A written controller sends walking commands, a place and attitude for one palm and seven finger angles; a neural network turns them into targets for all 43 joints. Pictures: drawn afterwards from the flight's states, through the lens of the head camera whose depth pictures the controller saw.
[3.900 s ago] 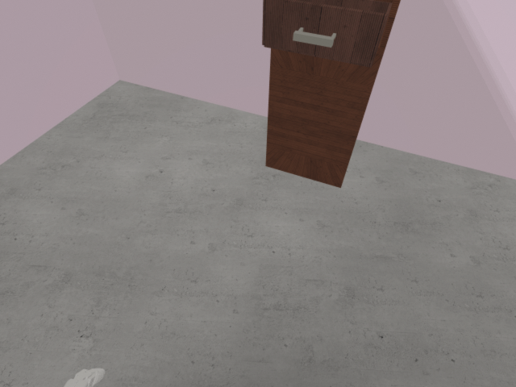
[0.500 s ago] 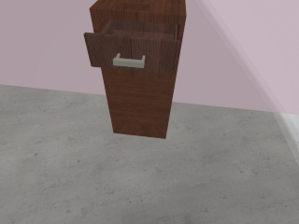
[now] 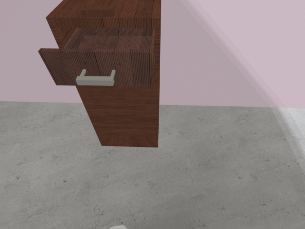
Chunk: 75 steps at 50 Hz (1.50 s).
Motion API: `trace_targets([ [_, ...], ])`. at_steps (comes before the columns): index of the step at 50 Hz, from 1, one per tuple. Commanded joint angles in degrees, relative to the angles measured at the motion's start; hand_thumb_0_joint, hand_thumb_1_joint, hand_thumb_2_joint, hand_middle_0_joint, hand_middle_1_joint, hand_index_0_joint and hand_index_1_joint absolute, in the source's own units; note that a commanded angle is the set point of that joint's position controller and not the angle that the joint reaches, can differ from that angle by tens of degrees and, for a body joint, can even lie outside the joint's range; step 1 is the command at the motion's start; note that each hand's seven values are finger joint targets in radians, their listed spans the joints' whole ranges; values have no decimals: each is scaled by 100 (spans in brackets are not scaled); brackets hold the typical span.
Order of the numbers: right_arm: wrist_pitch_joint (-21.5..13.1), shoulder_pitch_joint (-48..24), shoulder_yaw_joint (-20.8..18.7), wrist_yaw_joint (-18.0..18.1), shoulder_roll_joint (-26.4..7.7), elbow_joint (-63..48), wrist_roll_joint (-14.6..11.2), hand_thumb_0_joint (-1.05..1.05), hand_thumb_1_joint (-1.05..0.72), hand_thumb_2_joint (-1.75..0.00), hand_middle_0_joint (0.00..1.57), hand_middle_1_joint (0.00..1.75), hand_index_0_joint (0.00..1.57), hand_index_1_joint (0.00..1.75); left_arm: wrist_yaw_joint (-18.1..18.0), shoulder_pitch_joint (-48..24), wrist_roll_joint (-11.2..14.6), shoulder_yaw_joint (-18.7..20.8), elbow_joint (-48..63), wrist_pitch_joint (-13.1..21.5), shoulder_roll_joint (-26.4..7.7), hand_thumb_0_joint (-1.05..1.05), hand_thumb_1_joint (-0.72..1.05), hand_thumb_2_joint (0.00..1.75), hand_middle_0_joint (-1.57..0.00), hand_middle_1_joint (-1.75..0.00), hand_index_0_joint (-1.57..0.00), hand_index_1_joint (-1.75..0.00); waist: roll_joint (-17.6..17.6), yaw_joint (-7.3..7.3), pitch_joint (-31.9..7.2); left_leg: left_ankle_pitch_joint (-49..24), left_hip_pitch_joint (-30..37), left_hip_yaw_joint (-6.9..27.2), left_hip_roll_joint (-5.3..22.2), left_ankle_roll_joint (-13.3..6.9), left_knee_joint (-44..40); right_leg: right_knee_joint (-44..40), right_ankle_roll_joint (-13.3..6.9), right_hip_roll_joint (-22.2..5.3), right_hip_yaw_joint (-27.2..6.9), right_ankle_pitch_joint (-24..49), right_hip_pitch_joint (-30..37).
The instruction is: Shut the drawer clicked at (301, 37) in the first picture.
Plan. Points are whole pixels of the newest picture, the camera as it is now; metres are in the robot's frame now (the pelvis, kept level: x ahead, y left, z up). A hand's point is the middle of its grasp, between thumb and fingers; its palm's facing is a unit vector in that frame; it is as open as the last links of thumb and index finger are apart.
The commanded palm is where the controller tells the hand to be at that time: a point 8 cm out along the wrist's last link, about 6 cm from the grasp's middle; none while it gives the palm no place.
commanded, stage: take the last steps up to it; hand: left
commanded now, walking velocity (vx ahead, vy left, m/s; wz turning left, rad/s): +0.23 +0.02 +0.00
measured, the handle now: (96, 76) +0.59 +0.23 +0.06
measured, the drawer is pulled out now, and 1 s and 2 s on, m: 0.17 0.17 0.17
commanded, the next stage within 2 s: come to a stop and stand still in 0.24 s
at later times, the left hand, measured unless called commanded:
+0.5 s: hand out of the picture +0.15 +0.19 -0.18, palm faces +0.05 -0.99 -0.16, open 7.4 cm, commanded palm none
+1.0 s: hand (88, 216) +0.19 +0.22 -0.18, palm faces +0.08 -0.98 -0.20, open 7.4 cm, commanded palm none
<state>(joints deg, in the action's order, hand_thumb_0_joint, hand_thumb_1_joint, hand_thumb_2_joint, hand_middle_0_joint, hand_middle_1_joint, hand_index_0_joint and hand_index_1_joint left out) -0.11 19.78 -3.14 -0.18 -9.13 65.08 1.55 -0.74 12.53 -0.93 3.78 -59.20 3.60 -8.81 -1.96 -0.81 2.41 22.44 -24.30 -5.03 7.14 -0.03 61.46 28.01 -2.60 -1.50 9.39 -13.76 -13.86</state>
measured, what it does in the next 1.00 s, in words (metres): walks ahead: left foot, then right foot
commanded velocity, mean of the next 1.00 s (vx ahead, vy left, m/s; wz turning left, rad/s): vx -0.03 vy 0.02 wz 0.00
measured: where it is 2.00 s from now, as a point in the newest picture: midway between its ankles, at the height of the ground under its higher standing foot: outside the picture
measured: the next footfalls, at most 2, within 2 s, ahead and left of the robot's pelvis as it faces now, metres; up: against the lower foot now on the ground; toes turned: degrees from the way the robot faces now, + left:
left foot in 0.26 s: +0.19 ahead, +0.13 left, +0.00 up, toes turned +8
right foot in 0.58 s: +0.22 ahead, -0.11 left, +0.00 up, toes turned -6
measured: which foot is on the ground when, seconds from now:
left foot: up 0.00-0.24, down 0.26-0.60, up 0.62-0.94, down 0.96-1.00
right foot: down 0.00-0.26, up 0.28-0.56, down 0.58-0.96, up 0.98-1.00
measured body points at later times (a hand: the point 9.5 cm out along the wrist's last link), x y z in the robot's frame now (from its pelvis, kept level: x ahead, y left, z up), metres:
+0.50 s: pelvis +0.14 +0.02 +0.00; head +0.16 +0.04 +0.45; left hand +0.14 +0.24 -0.16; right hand +0.19 -0.21 -0.14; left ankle +0.15 +0.12 -0.74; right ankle +0.15 -0.10 -0.71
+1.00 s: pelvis +0.11 +0.03 -0.01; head +0.13 +0.05 +0.44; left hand +0.19 +0.27 -0.16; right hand +0.17 -0.21 -0.15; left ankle +0.09 +0.15 -0.74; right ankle +0.18 -0.10 -0.73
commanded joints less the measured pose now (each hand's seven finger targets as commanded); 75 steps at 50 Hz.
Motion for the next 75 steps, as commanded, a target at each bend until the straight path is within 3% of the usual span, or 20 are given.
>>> trace_targets([
  [1,-103,-15,-31,-31,-48,-498,-6,0,-90,-90,20,30,20,30,-45,631,-70,12,-68,51,-611,0,90,90,-20,-30,-20,-30,759,-3,130,-458,-470,58,109,97,-660,-1762,-737,-1495,-1222,691,145],
  [8,-210,-807,21,-95,-225,-850,-37,0,-90,-90,20,30,20,30,-8,852,-53,21,-237,28,-859,0,90,90,-20,-30,-20,-30,842,119,227,-834,224,-158,-188,27,-2392,-1433,-636,-1375,-1105,911,391],
  [11,-279,-264,14,-25,-435,-647,-20,0,-90,-90,20,30,20,30,0,842,-25,-8,-277,-55,-678,0,90,90,-20,-30,-20,-30,422,-169,179,-1236,1717,-213,-304,-42,-3300,-553,-377,-987,-844,579,-284],
  [13,-304,641,-165,77,-1333,-503,59,0,-90,-90,20,30,20,30,57,1065,21,-81,-116,-70,-241,0,90,90,-20,-30,-20,-30,-1616,-381,-415,-1586,2980,2114,1514,-830,-4388,2080,89,58,9,-1590,-1583],
  [15,-241,413,-129,148,-1250,-594,-3,0,-90,-90,20,30,20,30,30,711,-46,-75,42,-107,-400,0,90,90,-20,-30,-20,-30,-1207,-359,-233,-725,2286,2467,1749,-1198,-4841,3681,20,-129,-639,-1956,-2015],
  [17,-279,-189,-9,162,-777,-743,-24,0,-90,-90,20,30,20,30,89,609,-53,-47,-14,-120,-378,0,90,90,-20,-30,-20,-30,-523,-124,98,-922,1588,1699,1361,-1083,-4968,3724,96,-429,-835,-1230,-1918],
  [20,-348,-645,132,243,-496,-726,-51,0,-90,-90,20,30,20,30,16,945,12,-145,-213,-252,-61,0,90,90,-20,-30,-20,-30,-212,228,-216,-4146,1298,545,900,-858,-4559,2414,327,-437,-828,-782,-823],
  [22,-294,-708,83,267,-597,-703,-48,0,-90,-90,20,30,20,30,-55,1027,20,-176,-230,-334,-32,0,90,90,-20,-30,-20,-30,-357,218,-529,-4812,1548,341,878,-858,-4268,1541,401,-323,-682,-624,-386],
  [27,-77,-796,-57,265,-748,-618,-90,0,-90,-90,20,30,20,30,-105,899,-35,-80,-100,-416,-505,0,90,90,-20,-30,-20,-30,-460,303,-227,-3689,1199,336,651,-499,-3768,164,344,-304,-623,769,209],
  [32,222,-619,-109,209,-411,-699,-113,0,-90,-90,20,30,20,30,-161,584,-41,59,114,-370,-1195,0,90,90,-20,-30,-20,-30,1574,281,-542,972,472,100,-556,136,-1209,-607,-872,-2034,-2149,4581,427],
  [36,265,-647,-114,189,-437,-732,-116,0,-90,-90,20,30,20,30,-244,78,-83,130,376,-419,-1155,0,90,90,-20,-30,-20,-30,922,234,-596,880,-35,560,-545,207,-174,-455,-1007,-1900,-1731,4325,748],
  [45,157,-140,-47,122,-388,-717,-104,0,-90,-90,20,30,20,30,-171,-267,-71,173,510,-490,-1239,0,90,90,-20,-30,-20,-30,1356,34,-732,-488,1346,124,-615,200,-3257,-505,-448,-1379,-1490,1506,237],
  [47,65,-31,-65,121,-707,-694,-51,0,-90,-90,20,30,20,30,-126,-240,12,79,581,-554,-841,0,90,90,-20,-30,-20,-30,-36,18,-493,-1038,1768,938,75,-63,-4343,189,83,-657,-988,-64,-623],
  [48,62,-355,-84,126,-1052,-899,1,0,-90,-90,20,30,20,30,-95,-266,31,19,665,-583,-572,0,90,90,-20,-30,-20,-30,-1059,98,-136,-997,958,1846,951,-458,-4875,739,353,-212,-546,-867,-781],
  [49,61,-750,-77,151,-1056,-993,15,0,-90,-90,20,30,20,30,-98,-482,-9,13,647,-632,-612,0,90,90,-20,-30,-20,-30,-1182,46,153,-459,154,2205,1150,-779,-5310,1504,380,-122,-774,-1260,-599],
  [52,24,-1152,20,232,-865,-981,4,0,-90,-90,20,30,20,30,-55,-43,-40,27,365,-631,-637,0,90,90,-20,-30,-20,-30,-881,326,203,-973,385,1454,661,-805,-5051,2460,286,-69,-1115,-990,-695],
  [58,-48,-507,5,243,-860,-558,-65,0,-90,-90,20,30,20,30,-83,172,27,-178,88,-447,-455,0,90,90,-20,-30,-20,-30,-531,118,-389,-3287,2002,1114,510,-785,-4263,126,415,-118,-778,-584,-173],
  [61,-103,-460,57,210,-569,-488,-181,0,-90,-90,20,30,20,30,-147,478,25,-214,-207,-296,-746,0,90,90,-20,-30,-20,-30,235,19,-455,-2521,1575,696,-22,-170,-3842,-848,184,-712,-1414,1668,673],
  [64,-24,-505,104,200,-544,-353,-134,0,-90,-90,20,30,20,30,-141,408,42,-254,-320,-264,-700,0,90,90,-20,-30,-20,-30,955,-21,-353,-1863,1795,550,-146,-19,-3950,-849,72,-733,-1444,1481,299],
  [75,-1,-271,199,192,-438,10,-106,0,-90,-90,20,30,20,30,-150,654,49,-298,-420,-343,-514,0,90,90,-20,-30,-20,-30,335,59,292,-819,1410,659,-166,-67,-4367,-1243,155,-448,-1418,-493,-109],
])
